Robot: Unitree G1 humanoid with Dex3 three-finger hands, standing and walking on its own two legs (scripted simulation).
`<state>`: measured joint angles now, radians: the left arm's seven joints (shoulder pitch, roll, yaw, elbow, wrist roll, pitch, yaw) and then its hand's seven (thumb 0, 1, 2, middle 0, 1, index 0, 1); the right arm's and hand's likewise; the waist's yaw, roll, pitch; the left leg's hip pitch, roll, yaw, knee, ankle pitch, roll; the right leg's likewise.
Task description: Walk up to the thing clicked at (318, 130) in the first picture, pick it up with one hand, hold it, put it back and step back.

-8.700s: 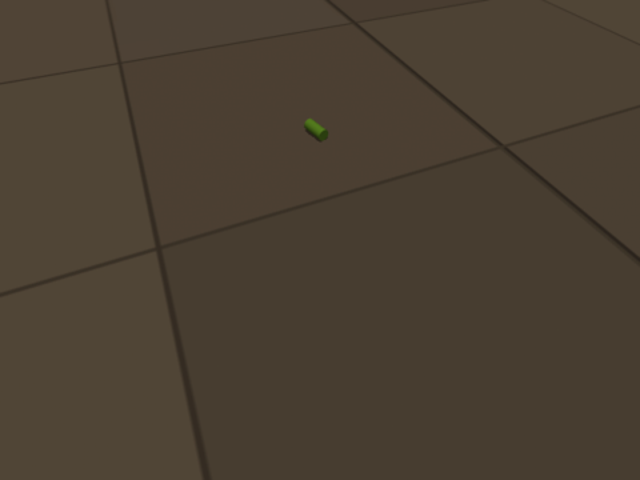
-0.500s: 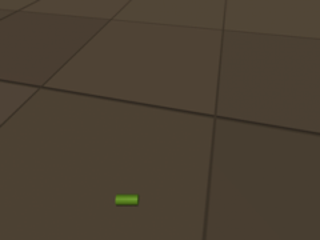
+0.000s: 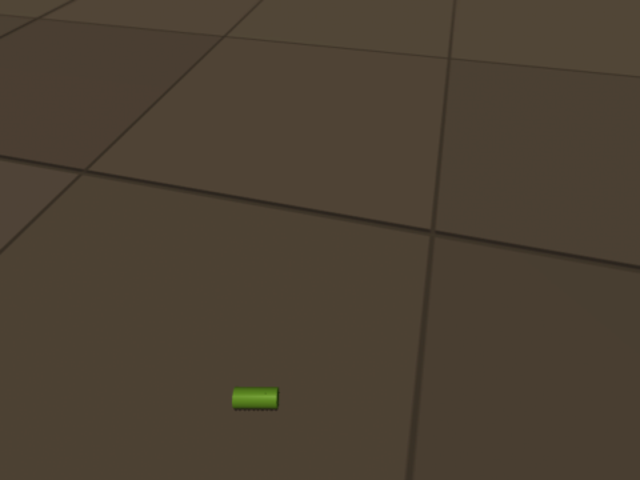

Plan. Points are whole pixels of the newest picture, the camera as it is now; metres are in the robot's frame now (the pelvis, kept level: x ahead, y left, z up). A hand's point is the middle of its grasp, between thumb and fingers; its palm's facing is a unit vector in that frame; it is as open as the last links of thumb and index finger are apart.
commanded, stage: stand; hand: left
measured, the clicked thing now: (256, 397) +0.49 +0.22 -0.75
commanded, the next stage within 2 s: walk up in 0.48 s
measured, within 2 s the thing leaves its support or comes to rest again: neither
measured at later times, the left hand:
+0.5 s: hand out of the picture +0.07 +0.26 -0.16, palm faces -0.02 -0.94 -0.35, open 7.4 cm
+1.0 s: hand (156, 461) +0.19 +0.26 -0.17, palm faces -0.07 -0.93 -0.35, open 7.4 cm
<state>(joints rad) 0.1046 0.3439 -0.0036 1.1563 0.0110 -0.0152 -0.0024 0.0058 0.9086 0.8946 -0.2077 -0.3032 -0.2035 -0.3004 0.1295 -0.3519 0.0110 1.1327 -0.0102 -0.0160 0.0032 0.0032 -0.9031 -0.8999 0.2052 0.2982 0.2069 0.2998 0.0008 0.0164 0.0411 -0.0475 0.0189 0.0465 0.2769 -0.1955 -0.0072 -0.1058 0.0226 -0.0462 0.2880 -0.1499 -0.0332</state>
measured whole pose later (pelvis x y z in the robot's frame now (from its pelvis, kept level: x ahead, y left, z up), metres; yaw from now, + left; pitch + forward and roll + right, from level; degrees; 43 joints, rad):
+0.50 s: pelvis +0.00 +0.00 +0.00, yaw +0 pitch -2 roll +0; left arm 0.11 0.35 0.01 1.15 0.02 -0.02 -0.01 0.01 0.91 0.89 -0.21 -0.30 -0.20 -0.30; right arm 0.13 -0.35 0.00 1.12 -0.01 -0.01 0.01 0.00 -0.90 -0.90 0.21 0.30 0.21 0.30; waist 0.00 0.01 0.05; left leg -0.05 0.02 0.05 0.29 -0.21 0.00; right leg -0.10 0.02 -0.05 0.29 -0.15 -0.03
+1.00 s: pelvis +0.08 +0.00 -0.03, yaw -1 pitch -4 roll +1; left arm 0.12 0.39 0.06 0.94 0.02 0.01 -0.03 0.01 0.91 0.90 -0.21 -0.30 -0.20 -0.30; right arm 0.32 -0.37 -0.05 0.95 -0.01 -0.02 -0.01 0.00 -0.90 -0.90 0.21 0.30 0.21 0.30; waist -0.03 -0.03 0.18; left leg 0.02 0.01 0.05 0.51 -0.45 0.00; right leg -0.37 0.00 -0.02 0.58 -0.19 -0.05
